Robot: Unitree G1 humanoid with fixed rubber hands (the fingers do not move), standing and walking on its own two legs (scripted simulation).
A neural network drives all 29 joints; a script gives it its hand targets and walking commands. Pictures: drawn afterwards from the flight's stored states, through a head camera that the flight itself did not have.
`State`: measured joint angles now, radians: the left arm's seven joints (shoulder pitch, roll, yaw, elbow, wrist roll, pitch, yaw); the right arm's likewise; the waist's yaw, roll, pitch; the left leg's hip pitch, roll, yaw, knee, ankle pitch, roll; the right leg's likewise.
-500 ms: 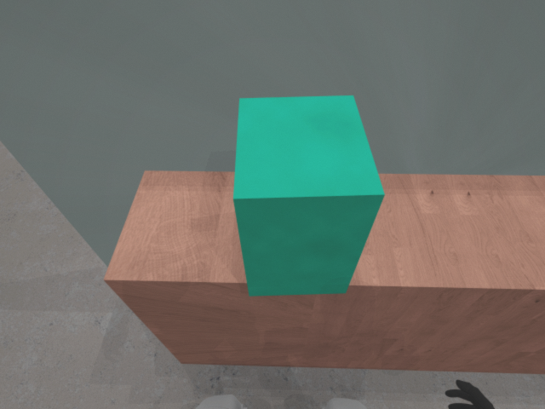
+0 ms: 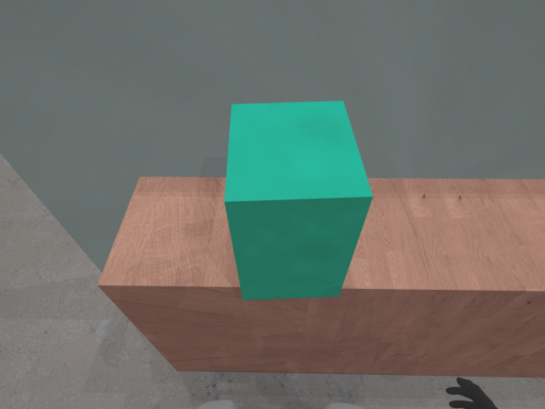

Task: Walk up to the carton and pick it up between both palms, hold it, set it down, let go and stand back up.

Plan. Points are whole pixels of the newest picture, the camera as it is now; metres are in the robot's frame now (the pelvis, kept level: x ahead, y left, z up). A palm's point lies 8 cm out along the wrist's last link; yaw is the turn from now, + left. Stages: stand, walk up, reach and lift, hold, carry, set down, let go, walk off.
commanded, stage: walk up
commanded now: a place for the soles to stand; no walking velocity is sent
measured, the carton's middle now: (289, 207) +0.41 -0.01 +0.04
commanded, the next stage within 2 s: reach and lift in 0.34 s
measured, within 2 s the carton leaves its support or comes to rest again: neither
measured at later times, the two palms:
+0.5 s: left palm out of the picture +0.09 +0.30 -0.10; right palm out of the picture +0.12 -0.30 -0.11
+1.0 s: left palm (118, 380) +0.17 +0.24 -0.06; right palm out of the picture +0.13 -0.29 -0.07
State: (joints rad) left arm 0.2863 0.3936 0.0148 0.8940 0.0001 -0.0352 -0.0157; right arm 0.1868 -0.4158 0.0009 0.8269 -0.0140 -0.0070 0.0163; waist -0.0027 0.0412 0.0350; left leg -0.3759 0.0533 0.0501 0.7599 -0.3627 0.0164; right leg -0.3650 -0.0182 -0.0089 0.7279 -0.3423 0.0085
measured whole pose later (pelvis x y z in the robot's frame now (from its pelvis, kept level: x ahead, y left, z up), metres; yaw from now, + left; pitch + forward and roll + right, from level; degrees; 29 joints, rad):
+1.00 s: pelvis +0.00 -0.01 +0.01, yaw +0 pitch +0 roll +0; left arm 0.14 0.24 0.01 0.49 0.00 0.24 0.05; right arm 0.20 -0.37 -0.05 0.80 0.00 -0.25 0.10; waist 0.00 0.03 0.06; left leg -0.34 0.05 0.05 0.65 -0.30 -0.01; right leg -0.34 -0.01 -0.01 0.63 -0.28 0.01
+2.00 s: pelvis +0.01 -0.02 +0.02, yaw +0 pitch +1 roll +0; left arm 0.27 0.11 -0.08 0.20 -0.08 -0.12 0.15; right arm 0.32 -0.24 -0.02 0.25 0.22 -0.24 0.06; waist 0.00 0.01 0.01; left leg -0.28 0.05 0.05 0.51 -0.23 -0.02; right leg -0.29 -0.01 -0.01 0.52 -0.24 0.01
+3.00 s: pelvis -0.01 -0.02 +0.02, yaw +0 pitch -1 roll +0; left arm -0.23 0.11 -0.03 -0.15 -0.14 0.73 0.24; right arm -0.40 -0.24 -0.02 0.17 0.32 0.35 -0.11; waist 0.00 0.01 0.06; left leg -0.28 0.05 0.05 0.51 -0.21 -0.02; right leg -0.29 -0.01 -0.01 0.52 -0.21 0.01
